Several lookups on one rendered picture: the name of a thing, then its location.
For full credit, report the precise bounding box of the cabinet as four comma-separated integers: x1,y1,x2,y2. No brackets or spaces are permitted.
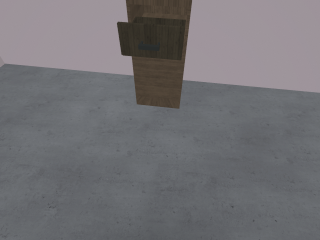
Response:
126,0,192,109

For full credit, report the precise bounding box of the drawer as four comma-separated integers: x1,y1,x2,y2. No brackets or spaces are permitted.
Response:
117,16,186,61

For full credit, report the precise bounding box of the handle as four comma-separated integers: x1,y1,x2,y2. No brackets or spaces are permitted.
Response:
138,41,160,51

